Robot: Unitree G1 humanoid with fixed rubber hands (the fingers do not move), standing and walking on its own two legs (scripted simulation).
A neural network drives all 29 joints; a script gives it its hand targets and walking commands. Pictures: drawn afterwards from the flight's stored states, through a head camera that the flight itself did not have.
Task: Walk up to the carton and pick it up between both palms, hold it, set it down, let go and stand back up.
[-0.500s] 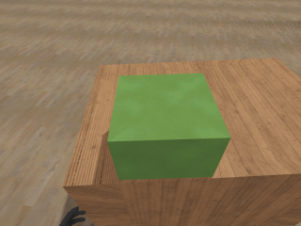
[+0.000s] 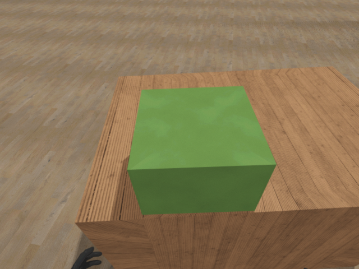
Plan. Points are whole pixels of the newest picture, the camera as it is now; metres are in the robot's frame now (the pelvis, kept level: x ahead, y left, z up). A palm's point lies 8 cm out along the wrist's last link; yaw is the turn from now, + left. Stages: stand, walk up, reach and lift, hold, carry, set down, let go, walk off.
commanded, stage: stand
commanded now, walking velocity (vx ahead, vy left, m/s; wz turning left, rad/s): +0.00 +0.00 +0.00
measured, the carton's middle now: (195, 147) +0.46 -0.01 +0.00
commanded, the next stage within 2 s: none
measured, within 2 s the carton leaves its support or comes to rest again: neither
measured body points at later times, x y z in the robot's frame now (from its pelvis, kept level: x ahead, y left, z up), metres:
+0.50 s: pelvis +0.00 +0.00 +0.00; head -0.02 +0.00 +0.45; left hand +0.13 +0.27 -0.10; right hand +0.11 -0.27 -0.10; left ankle -0.01 +0.14 -0.74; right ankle +0.01 -0.13 -0.74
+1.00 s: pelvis +0.00 +0.00 +0.00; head -0.01 +0.00 +0.45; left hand +0.13 +0.27 -0.10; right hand +0.10 -0.28 -0.10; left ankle -0.01 +0.14 -0.74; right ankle +0.01 -0.13 -0.74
